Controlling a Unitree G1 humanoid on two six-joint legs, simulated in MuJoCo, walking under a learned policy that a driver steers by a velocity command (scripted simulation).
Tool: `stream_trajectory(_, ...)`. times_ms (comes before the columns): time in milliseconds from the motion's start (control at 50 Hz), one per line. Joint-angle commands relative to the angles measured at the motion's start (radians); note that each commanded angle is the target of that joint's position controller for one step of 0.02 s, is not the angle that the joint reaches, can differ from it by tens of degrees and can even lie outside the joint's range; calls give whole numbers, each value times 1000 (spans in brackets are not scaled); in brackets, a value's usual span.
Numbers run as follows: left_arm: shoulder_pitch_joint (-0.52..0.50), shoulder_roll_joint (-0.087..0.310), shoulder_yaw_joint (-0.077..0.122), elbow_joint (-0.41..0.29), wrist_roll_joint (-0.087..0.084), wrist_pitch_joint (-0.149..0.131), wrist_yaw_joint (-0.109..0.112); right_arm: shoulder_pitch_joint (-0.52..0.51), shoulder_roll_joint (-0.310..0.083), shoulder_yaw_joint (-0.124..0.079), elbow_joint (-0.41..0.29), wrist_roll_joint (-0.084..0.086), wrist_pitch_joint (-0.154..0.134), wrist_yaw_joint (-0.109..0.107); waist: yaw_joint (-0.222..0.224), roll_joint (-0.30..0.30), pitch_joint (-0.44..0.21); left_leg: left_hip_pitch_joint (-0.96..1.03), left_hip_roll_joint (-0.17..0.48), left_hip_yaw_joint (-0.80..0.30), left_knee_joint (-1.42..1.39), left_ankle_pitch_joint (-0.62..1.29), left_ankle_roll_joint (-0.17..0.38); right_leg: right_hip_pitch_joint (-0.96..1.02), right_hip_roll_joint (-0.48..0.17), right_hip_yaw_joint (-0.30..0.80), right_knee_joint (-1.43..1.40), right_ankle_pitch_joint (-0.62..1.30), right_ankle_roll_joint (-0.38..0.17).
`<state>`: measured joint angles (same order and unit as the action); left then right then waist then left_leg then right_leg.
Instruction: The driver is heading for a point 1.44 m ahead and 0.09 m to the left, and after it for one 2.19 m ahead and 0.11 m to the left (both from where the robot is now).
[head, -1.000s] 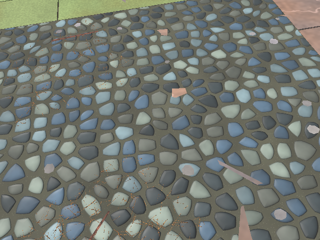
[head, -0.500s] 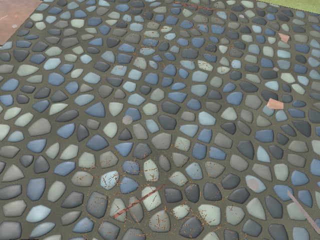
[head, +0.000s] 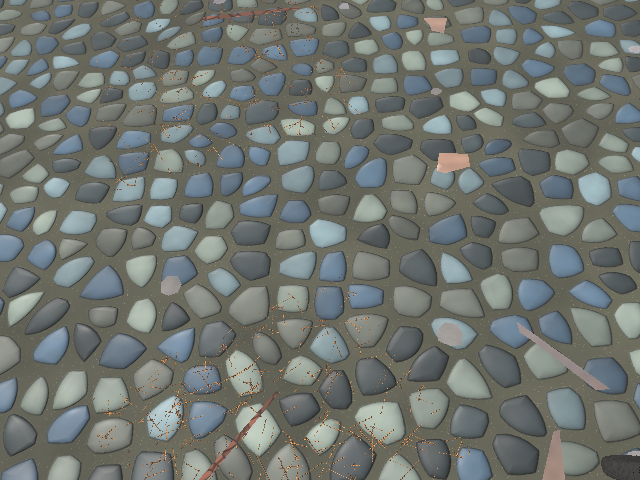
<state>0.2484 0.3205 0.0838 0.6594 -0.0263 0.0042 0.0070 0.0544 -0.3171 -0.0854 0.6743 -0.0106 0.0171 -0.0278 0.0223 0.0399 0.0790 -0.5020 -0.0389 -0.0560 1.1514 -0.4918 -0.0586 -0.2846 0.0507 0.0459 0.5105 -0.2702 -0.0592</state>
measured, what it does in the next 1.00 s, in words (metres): walks ahead, turning left: left foot, then right foot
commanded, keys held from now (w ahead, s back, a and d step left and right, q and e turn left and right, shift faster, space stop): e+shift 0.10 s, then shift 0.10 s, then q+shift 0.02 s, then w+q+shift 0.60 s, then w+shift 0.18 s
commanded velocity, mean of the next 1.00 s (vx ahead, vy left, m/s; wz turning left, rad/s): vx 0.55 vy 0.00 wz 0.22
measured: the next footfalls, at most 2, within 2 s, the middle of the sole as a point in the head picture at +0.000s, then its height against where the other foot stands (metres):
left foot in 0.38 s outside the picture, level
right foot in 0.78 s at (412, 447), level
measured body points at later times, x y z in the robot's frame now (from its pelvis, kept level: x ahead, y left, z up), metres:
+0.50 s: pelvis +0.12 +0.04 +0.00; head +0.12 +0.07 +0.45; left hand +0.32 +0.26 -0.10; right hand +0.10 -0.24 -0.11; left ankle +0.07 +0.13 -0.74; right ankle +0.04 -0.09 -0.67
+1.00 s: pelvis +0.46 +0.03 +0.00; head +0.47 +0.04 +0.45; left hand +0.41 +0.33 -0.11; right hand +0.70 -0.19 -0.09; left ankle +0.43 +0.14 -0.66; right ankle +0.43 -0.10 -0.74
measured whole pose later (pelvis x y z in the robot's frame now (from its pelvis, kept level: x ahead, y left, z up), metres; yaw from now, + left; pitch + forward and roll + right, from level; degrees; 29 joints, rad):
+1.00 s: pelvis +0.46 +0.03 +0.00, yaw +17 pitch +2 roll -2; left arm 0.38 0.32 0.06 0.78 0.04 -0.09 0.00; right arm 0.16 -0.35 -0.06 0.75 -0.04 -0.03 0.06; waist 0.04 0.05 -0.03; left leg -0.61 0.00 -0.06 1.16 -0.26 0.09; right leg -0.11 0.02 -0.09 0.38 -0.30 -0.01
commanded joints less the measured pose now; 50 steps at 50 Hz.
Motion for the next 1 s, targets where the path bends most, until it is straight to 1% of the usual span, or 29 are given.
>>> stream_trajectory(20, -37, 172, 47, -94, -8, 9, 30, -53, -56, -14, -85, 7, -26, 7, -23, -113, -194, -161, 3, -52, -55, 94, -30, 307, -229, 312, -118, 687, -177)
stream_trajectory(100, -38, 196, 57, -109, -6, 26, 42, -54, -49, -12, -71, 11, -29, 5, -15, -138, -188, -108, -33, -61, -248, 151, -55, 264, -197, 353, -106, 589, -159)
stream_trajectory(220, -85, 157, 29, -124, 23, 39, 35, -17, -69, -15, -47, 15, -31, 17, 6, -205, -192, 40, 5, -26, -368, 188, -43, 161, -204, 359, -52, 540, -138)
stream_trajectory(260, -35, 112, 5, -101, 21, 33, 23, 5, -58, -3, -37, 25, -43, 37, 38, -209, -212, 112, 27, 19, -416, 198, -13, 128, -199, 371, -119, 20, -142)
stream_trajectory(280, -16, 127, 3, -91, 25, 24, 10, -5, -58, -1, -41, 38, -52, 46, 52, -232, -155, 124, 26, 46, -429, 181, 10, 73, -202, 402, -174, -270, -152)
stream_trajectory(300, -21, 144, 2, -85, 32, 11, 1, -16, -67, -1, -44, 49, -64, 52, 51, -254, -73, 118, 29, 60, -453, 146, 40, 19, -216, 426, -214, -411, -163)
stream_trajectory(320, -27, 146, -1, -79, 36, -4, -3, 0, -74, -1, -38, 58, -79, 55, 36, -256, -20, 132, 33, 64, -503, 130, 71, -9, -227, 426, -223, -456, -163)
stream_trajectory(360, -45, 123, -9, -70, 30, -29, -2, 133, -73, -4, 14, 59, -109, 58, -29, -225, -8, 250, 25, 76, -615, 137, 124, -34, -212, 364, -171, -446, -140)
stream_trajectory(380, -70, 92, -18, -77, 28, -41, 2, 245, -82, -7, 56, 55, -122, 61, -71, -163, -15, 344, 44, -1, -664, 94, 153, -83, -167, 286, -45, -375, -115)
stream_trajectory(400, -119, 30, -36, -106, 31, -59, 6, 380, -131, -16, 86, 46, -135, 62, -110, 33, -36, 450, 184, -304, -807, -55, 230, -203, -56, 118, 317, -195, -50)
stream_trajectory(420, -159, 62, -24, -189, -1, -90, 12, 435, -239, -41, 85, 21, -148, 84, -90, 265, 12, 569, 360, -856, -1020, -361, 406, -542, 44, 34, 576, -272, 6)
stream_trajectory(440, -197, 108, -15, -185, -30, -119, 12, 412, -185, -28, 76, 21, -157, 92, -97, 150, 70, 567, 398, -923, -1050, -454, 424, -648, -5, 105, 649, -235, -5)
stream_trajectory(460, -232, 122, -17, -144, 106, -93, -13, 367, -175, -32, 81, -37, -107, 89, -91, 37, 83, 547, 325, -772, -1022, -365, 354, -656, -43, 66, 631, -140, 12)
stream_trajectory(480, -230, 107, -19, -141, 116, -89, -24, 384, -166, -31, 77, -35, -92, 76, -98, 11, 65, 536, 268, -627, -994, -209, 316, -610, -66, 46, 602, -71, 29)
stream_trajectory(520, -224, 62, -34, -143, 113, -77, -49, 422, -121, -14, 108, -6, -85, 52, -95, 65, 28, 508, 181, -490, -1002, -10, 286, -524, -85, 21, 521, -11, 64)
stream_trajectory(560, -241, 41, -46, -145, 95, -63, -59, 453, -107, -12, 131, 6, -85, 45, -100, 89, 5, 499, 148, -436, -1001, 135, 295, -490, -71, -16, 464, 14, 89)
stream_trajectory(620, -349, 26, -61, -173, 77, -59, -63, 480, -113, -19, 149, 3, -76, 38, -131, 79, 14, 464, 119, -407, -994, 235, 306, -458, -34, -55, 290, 45, 114)
stream_trajectory(680, -425, 23, -70, -203, 64, -65, -62, 498, -126, -26, 167, 2, -73, 35, -151, 116, 6, 430, 127, -424, -973, 382, 297, -343, -1, -71, 127, 94, 114)
stream_trajectory(720, -354, 49, -62, -189, 53, -71, -49, 446, -139, -29, 161, 8, -79, 31, -94, 122, -27, 367, 145, -426, -930, 570, 259, -135, 10, -56, 47, 133, 97)
stream_trajectory(760, -80, 127, -27, -102, 51, -77, -17, 368, -191, -41, 144, 13, -93, 37, 51, 55, -176, 263, 96, -357, -654, 905, 196, 276, 29, -54, 12, 93, 56)
stream_trajectory(780, 120, 182, 0, -55, 60, -79, 9, 333, -190, -41, 133, 15, -106, 45, 155, 7, -289, 123, 33, -314, -393, 841, 171, 543, -59, 10, 39, 10, 31)
stream_trajectory(800, 294, 266, 27, -37, 95, -82, 30, 359, -50, -8, 97, 30, -120, 42, 187, -212, -447, -75, -68, -210, -45, 301, 165, 777, -360, 368, -69, -497, -19)
stream_trajectory(820, 200, 281, 24, -47, 97, -71, 28, 376, -16, 16, 53, 44, -107, 42, 98, -369, -459, -207, -76, -123, 136, 2, 167, 687, -514, 826, -286, -769, -60)
stream_trajectory(840, 75, 187, 11, -53, 92, -67, 26, 324, -60, 13, 72, 16, -90, 42, 60, -248, -268, -261, 7, -93, 194, 124, 175, 511, -467, 764, -281, -722, -81)
stream_trajectory(860, 51, 113, -6, -43, 86, -68, 19, 285, -71, 12, 78, -12, -83, 55, 49, -133, -175, -255, 49, -65, 169, 189, 174, 399, -423, 600, -264, -572, -90)
stream_trajectory(880, 60, 78, -14, -18, 87, -73, 13, 260, -57, 15, 81, -26, -77, 68, 36, -91, -110, -233, 76, -57, 131, 208, 171, 305, -377, 472, -287, -422, -93)
stream_trajectory(900, 76, 63, -21, 9, 88, -83, 10, 232, -40, 20, 69, -37, -71, 80, 19, -119, -64, -227, 90, -62, 105, 206, 164, 239, -342, 390, -309, -336, -95)
stream_trajectory(940, 114, 36, -29, 61, 72, -108, -2, 181, -9, 37, 40, -38, -56, 96, -1, -150, -4, -256, 103, -85, 48, 206, 154, 189, -316, 301, -358, -239, -98)
stream_trajectory(1000, 143, 43, -29, 104, 58, -130, -12, 51, -19, 50, -22, -39, -50, 107, -19, -121, 46, -364, 89, -100, -32, 285, 139, 201, -313, 170, -422, -69, -103)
